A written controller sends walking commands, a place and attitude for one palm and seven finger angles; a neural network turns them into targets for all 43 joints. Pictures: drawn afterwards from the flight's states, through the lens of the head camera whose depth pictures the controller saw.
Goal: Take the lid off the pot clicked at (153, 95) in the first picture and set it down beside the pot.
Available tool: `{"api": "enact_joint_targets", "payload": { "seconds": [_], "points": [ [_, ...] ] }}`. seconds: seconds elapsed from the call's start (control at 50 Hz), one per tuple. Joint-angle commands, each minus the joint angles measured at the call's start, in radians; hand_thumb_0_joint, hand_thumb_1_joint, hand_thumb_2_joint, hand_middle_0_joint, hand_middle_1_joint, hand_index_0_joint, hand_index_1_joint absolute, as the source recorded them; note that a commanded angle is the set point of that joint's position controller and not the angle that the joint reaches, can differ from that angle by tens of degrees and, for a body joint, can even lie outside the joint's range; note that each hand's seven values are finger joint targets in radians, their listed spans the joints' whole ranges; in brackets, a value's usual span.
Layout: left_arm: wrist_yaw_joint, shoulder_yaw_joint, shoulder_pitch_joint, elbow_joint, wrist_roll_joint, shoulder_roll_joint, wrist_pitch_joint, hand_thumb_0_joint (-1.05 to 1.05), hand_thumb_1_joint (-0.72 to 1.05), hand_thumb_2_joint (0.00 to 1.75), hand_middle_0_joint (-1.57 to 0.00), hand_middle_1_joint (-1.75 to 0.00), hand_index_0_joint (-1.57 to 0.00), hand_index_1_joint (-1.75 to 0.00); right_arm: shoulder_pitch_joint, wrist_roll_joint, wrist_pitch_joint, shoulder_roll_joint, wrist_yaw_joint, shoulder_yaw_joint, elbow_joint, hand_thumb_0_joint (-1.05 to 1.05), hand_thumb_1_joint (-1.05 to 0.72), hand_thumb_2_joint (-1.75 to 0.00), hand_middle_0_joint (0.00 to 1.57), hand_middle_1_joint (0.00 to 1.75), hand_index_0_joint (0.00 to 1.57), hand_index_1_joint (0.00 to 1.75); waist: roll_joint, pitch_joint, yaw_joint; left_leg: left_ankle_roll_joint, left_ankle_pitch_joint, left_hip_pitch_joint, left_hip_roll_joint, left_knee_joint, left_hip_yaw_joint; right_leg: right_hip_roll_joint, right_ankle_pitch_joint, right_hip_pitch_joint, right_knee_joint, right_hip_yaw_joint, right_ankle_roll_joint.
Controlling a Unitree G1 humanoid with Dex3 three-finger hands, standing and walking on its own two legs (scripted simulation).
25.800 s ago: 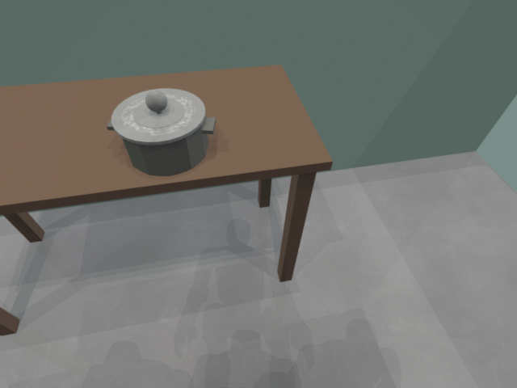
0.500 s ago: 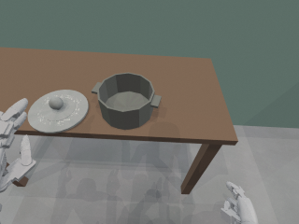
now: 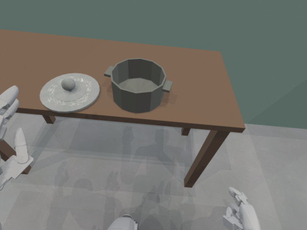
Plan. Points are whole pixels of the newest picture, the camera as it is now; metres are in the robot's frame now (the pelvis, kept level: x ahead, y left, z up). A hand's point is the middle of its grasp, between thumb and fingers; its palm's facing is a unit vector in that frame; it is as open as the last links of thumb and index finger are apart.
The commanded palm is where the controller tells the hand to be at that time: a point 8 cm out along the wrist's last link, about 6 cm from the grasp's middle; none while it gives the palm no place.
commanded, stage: step back with the hand held close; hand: left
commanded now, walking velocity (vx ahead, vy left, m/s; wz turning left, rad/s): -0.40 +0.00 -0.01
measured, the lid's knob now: (68, 84) +0.57 +0.34 +0.01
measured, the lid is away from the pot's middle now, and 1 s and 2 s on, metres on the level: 0.25 0.25 0.25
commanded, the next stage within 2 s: stop stepping back and stand still in 0.44 s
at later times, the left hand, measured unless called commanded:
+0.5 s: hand out of the picture +0.06 +0.26 +0.20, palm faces +0.43 -0.82 -0.38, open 7.4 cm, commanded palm +0.00 +0.29 +0.20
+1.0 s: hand out of the picture -0.06 +0.28 +0.20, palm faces +0.32 -0.84 -0.43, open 7.4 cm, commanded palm -0.11 +0.32 +0.20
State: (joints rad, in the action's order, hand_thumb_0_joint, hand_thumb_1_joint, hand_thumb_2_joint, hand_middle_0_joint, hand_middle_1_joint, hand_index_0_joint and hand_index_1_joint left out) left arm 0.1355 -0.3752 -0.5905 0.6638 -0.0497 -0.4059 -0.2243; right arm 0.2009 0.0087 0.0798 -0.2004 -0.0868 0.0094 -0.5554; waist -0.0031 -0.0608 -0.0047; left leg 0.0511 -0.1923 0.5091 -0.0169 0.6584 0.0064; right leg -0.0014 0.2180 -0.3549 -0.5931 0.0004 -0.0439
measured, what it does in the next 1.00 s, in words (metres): walks backwards: right foot, then left foot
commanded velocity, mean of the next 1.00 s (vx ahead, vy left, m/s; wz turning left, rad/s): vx -0.07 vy -0.04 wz -0.04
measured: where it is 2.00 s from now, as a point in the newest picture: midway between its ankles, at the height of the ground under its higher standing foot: outside the picture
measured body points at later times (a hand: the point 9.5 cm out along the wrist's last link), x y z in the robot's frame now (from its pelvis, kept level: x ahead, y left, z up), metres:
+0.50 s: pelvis -0.12 +0.01 -0.01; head -0.12 +0.04 +0.44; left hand +0.03 +0.30 +0.22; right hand +0.07 -0.20 -0.07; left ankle +0.09 +0.10 -0.71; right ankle -0.16 -0.12 -0.72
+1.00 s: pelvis -0.25 +0.05 +0.02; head -0.26 +0.07 +0.47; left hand -0.08 +0.32 +0.22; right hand -0.13 -0.20 -0.07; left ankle -0.18 +0.16 -0.67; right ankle -0.25 -0.03 -0.72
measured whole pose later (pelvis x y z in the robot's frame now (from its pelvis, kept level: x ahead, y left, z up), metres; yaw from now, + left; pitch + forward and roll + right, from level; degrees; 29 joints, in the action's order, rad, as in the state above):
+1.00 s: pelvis -0.25 +0.05 +0.02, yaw -3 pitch -1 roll +0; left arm 0.14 -0.37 -0.64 0.66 -0.05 -0.43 -0.15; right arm 0.27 -0.01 0.05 -0.19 -0.06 0.00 -0.66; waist 0.05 0.01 0.02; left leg 0.00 -0.43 0.52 -0.05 0.93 -0.05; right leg -0.06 0.25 -0.23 -0.50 0.04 0.09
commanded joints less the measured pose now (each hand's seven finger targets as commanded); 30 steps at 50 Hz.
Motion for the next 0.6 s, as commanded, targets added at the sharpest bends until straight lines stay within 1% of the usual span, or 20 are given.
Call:
{"api": "enact_joint_targets", "payload": {
  "seconds": [0.0, 0.08, 0.14, 0.16, 0.2, 0.22, 0.24, 0.26, 0.28, 0.32, 0.36, 0.42, 0.44, 0.46, 0.48, 0.5, 0.52, 0.54, 0.56, 0.58],
  "points": [
    [0.02, -0.125, 0.01, 0.21, 0.001, -0.132, -0.079, 0.0, 0.9, 0.9, -0.2, -0.3, -0.2, -0.3, -0.086, 0.003, 0.053, -0.158, -0.011, -0.069, 0.16, 0.0, -0.9, -0.9, 0.2, 0.3, 0.2, 0.3, -0.161, 0.138, 0.003, 0.036, -0.555, 0.171, -0.132, -0.339, 0.186, -0.03, 0.074, 0.216, -0.069, -0.015, 0.043],
    [0.018, -0.163, -0.003, 0.217, -0.004, -0.174, -0.086, 0.0, 0.9, 0.9, -0.2, -0.3, -0.2, -0.3, -0.079, 0.001, 0.045, -0.147, -0.002, -0.079, 0.157, 0.0, -0.9, -0.9, 0.2, 0.3, 0.2, 0.3, -0.073, 0.146, 0.002, 0.011, -0.526, 0.122, -0.081, -0.203, 0.116, 0.021, 0.165, 0.104, 0.029, -0.107, 0.085],
    [0.023, -0.124, 0.028, 0.203, -0.007, -0.16, -0.083, 0.0, 0.9, 0.9, -0.2, -0.3, -0.2, -0.3, -0.049, -0.006, 0.015, -0.115, 0.009, -0.08, 0.112, 0.0, -0.9, -0.9, 0.2, 0.3, 0.2, 0.3, 0.16, 0.137, -0.015, -0.063, -0.337, -0.161, 0.02, 0.209, 0.01, 0.245, 0.332, -0.271, 0.286, -0.334, 0.186],
    [0.025, -0.113, 0.051, 0.213, -0.005, -0.157, -0.077, 0.0, 0.9, 0.9, -0.2, -0.3, -0.2, -0.3, -0.04, -0.009, 0.001, -0.105, 0.018, -0.077, 0.093, 0.0, -0.9, -0.9, 0.2, 0.3, 0.2, 0.3, 0.201, 0.161, -0.023, -0.066, -0.286, -0.24, 0.027, 0.302, 0.003, 0.296, 0.288, -0.319, 0.311, -0.329, 0.201],
    [0.026, -0.099, 0.115, 0.235, -0.002, -0.155, -0.065, 0.0, 0.9, 0.9, -0.2, -0.3, -0.2, -0.3, -0.046, -0.009, -0.014, -0.105, 0.019, -0.067, 0.092, 0.0, -0.9, -0.9, 0.2, 0.3, 0.2, 0.3, 0.203, 0.132, -0.042, -0.048, -0.28, -0.306, -0.009, 0.204, 0.039, 0.251, 0.204, -0.355, 0.251, -0.23, 0.15],
    [0.029, -0.095, 0.137, 0.237, -0.002, -0.15, -0.06, 0.0, 0.9, 0.9, -0.2, -0.3, -0.2, -0.3, -0.07, -0.009, -0.009, -0.126, 0.01, -0.065, 0.112, 0.0, -0.9, -0.9, 0.2, 0.3, 0.2, 0.3, 0.084, 0.071, -0.038, -0.019, -0.347, -0.212, -0.046, -0.025, 0.101, 0.158, 0.206, -0.315, 0.148, -0.168, 0.109],
    [0.031, -0.098, 0.145, 0.255, -0.002, -0.148, -0.064, 0.0, 0.9, 0.9, -0.2, -0.3, -0.2, -0.3, -0.093, -0.007, 0.004, -0.158, -0.003, -0.065, 0.134, 0.0, -0.9, -0.9, 0.2, 0.3, 0.2, 0.3, -0.137, 0.038, -0.029, 0.033, -0.46, -0.04, -0.134, -0.263, 0.235, 0.032, 0.218, -0.208, -0.054, -0.083, 0.06],
    [0.032, -0.123, 0.123, 0.246, 0.01, -0.151, -0.073, 0.0, 0.9, 0.9, -0.2, -0.3, -0.2, -0.3, -0.12, -0.013, 0.024, -0.175, -0.009, -0.074, 0.139, 0.0, -0.9, -0.9, 0.2, 0.3, 0.2, 0.3, -0.398, 0.098, -0.018, 0.108, -0.725, 0.232, -0.31, -0.483, 0.406, -0.095, 0.236, 0.056, -0.445, 0.005, 0.017],
    [0.037, -0.144, 0.132, 0.267, 0.007, -0.202, -0.079, 0.0, 0.9, 0.9, -0.2, -0.3, -0.2, -0.3, -0.112, -0.016, 0.037, -0.148, -0.004, -0.076, 0.131, 0.0, -0.9, -0.9, 0.2, 0.3, 0.2, 0.3, -0.413, 0.153, -0.018, 0.098, -0.649, 0.322, -0.348, -0.567, 0.426, -0.146, 0.313, 0.131, -0.724, -0.037, 0.016],
    [0.035, -0.15, 0.082, 0.283, -0.026, -0.188, -0.086, 0.0, 0.9, 0.9, -0.2, -0.3, -0.2, -0.3, -0.104, -0.005, 0.063, -0.134, 0.027, -0.105, 0.1, 0.0, -0.9, -0.9, 0.2, 0.3, 0.2, 0.3, -0.189, 0.215, 0.014, 0.063, -0.346, 0.007, -0.298, -0.413, 0.234, -0.116, 0.344, -0.047, -0.691, -0.041, 0.03],
    [0.034, -0.141, 0.023, 0.234, -0.047, -0.16, -0.068, 0.0, 0.9, 0.9, -0.2, -0.3, -0.2, -0.3, -0.119, 0.002, 0.07, -0.125, 0.049, -0.103, 0.103, 0.0, -0.9, -0.9, 0.2, 0.3, 0.2, 0.3, -0.273, 0.216, 0.024, 0.011, -0.394, 0.002, -0.277, -0.425, 0.115, -0.1, 0.364, 0.028, -0.529, 0.029, 0.043],
    [0.014, -0.116, 0.055, 0.22, -0.06, -0.158, -0.07, 0.0, 0.9, 0.9, -0.2, -0.3, -0.2, -0.3, -0.093, -0.003, 0.066, -0.106, 0.048, -0.08, 0.096, 0.0, -0.9, -0.9, 0.2, 0.3, 0.2, 0.3, -0.293, 0.21, 0.019, -0.073, -0.424, -0.057, -0.262, -0.432, 0.071, -0.078, 0.411, 0.128, -0.114, 0.073, 0.087],
    [0.003, -0.114, 0.069, 0.207, -0.057, -0.168, -0.076, 0.0, 0.9, 0.9, -0.2, -0.3, -0.2, -0.3, -0.074, -0.008, 0.057, -0.099, 0.044, -0.082, 0.086, 0.0, -0.9, -0.9, 0.2, 0.3, 0.2, 0.3, -0.189, 0.21, 0.012, -0.112, -0.42, -0.115, -0.224, -0.299, 0.028, -0.015, 0.379, 0.101, 0.102, 0.019, 0.122],
    [-0.001, -0.116, 0.091, 0.198, -0.041, -0.184, -0.083, 0.0, 0.9, 0.9, -0.2, -0.3, -0.2, -0.3, -0.05, -0.007, 0.045, -0.085, 0.04, -0.085, 0.068, 0.0, -0.9, -0.9, 0.2, 0.3, 0.2, 0.3, 0.033, 0.19, -0.003, -0.151, -0.294, -0.205, -0.124, 0.044, -0.066, 0.154, 0.336, -0.048, 0.326, -0.211, 0.189],
    [0.006, -0.123, 0.138, 0.217, -0.026, -0.227, -0.085, 0.0, 0.9, 0.9, -0.2, -0.3, -0.2, -0.3, -0.036, -0.012, 0.039, -0.068, 0.039, -0.075, 0.052, 0.0, -0.9, -0.9, 0.2, 0.3, 0.2, 0.3, 0.247, 0.168, -0.011, -0.139, -0.281, -0.218, -0.025, 0.423, -0.029, 0.415, 0.22, -0.257, 0.489, -0.557, 0.267],
    [0.011, -0.092, 0.258, 0.23, -0.006, -0.209, -0.053, 0.0, 0.9, 0.9, -0.2, -0.3, -0.2, -0.3, -0.104, -0.038, 0.033, -0.065, 0.036, -0.042, 0.073, 0.0, -0.9, -0.9, 0.2, 0.3, 0.2, 0.3, 0.268, 0.107, 0.005, -0.12, -0.35, -0.077, 0.008, 0.569, -0.038, 0.399, -0.154, -0.222, 0.424, -0.404, 0.275],
    [-0.076, 0.201, 0.211, -0.706, 0.088, -0.008, 0.16, 0.0, 0.9, 0.9, -0.2, -0.3, -0.2, -0.3, -0.072, -0.019, 0.04, -0.206, 0.073, -0.111, -0.168, 0.0, -0.9, -0.9, 0.2, 0.3, 0.2, 0.3, 0.199, 0.078, -0.107, -0.088, -0.345, -0.01, -0.103, 0.721, -0.004, 0.447, -0.54, -0.225, 0.229, -0.196, 0.215],
    [-0.043, -0.046, 0.482, 0.35, -0.016, -0.224, 0.027, 0.0, 0.9, 0.9, -0.2, -0.3, -0.2, -0.3, -0.151, 0.031, 0.023, -0.076, 0.046, -0.08, 0.144, 0.0, -0.9, -0.9, 0.2, 0.3, 0.2, 0.3, 0.303, 0.104, 0.015, -0.093, -0.346, -0.147, -0.002, 0.591, 0.041, 0.292, -0.281, -0.228, 0.281, -0.278, 0.184],
    [-0.019, -0.151, 0.29, 0.17, -0.013, -0.274, 0.006, 0.0, 0.9, 0.9, -0.2, -0.3, -0.2, -0.3, -0.187, 0.011, 0.033, -0.07, 0.01, -0.039, 0.115, 0.0, -0.9, -0.9, 0.2, 0.3, 0.2, 0.3, 0.363, -0.017, 0.004, -0.062, -0.364, -0.099, -0.057, 0.416, 0.018, 0.277, -0.234, -0.205, 0.274, -0.247, 0.193],
    [-0.017, -0.129, 0.232, 0.141, -0.017, -0.239, 0.023, 0.0, 0.9, 0.9, -0.2, -0.3, -0.2, -0.3, -0.183, 0.013, 0.025, -0.096, 0.005, -0.026, 0.122, 0.0, -0.9, -0.9, 0.2, 0.3, 0.2, 0.3, 0.27, -0.018, 0.007, -0.05, -0.369, -0.108, -0.052, 0.223, 0.006, 0.253, -0.11, -0.183, 0.23, -0.23, 0.176]
  ]
}}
